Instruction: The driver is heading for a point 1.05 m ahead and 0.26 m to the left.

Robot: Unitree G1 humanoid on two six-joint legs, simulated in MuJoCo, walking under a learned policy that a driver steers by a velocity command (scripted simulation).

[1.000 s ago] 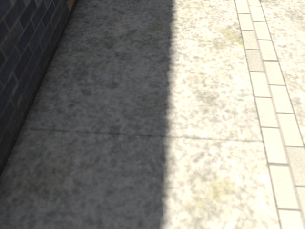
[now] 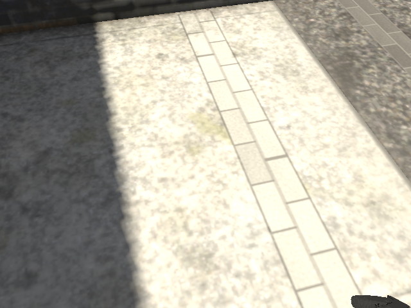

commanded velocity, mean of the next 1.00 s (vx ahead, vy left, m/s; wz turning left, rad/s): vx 0.50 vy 0.00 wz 0.31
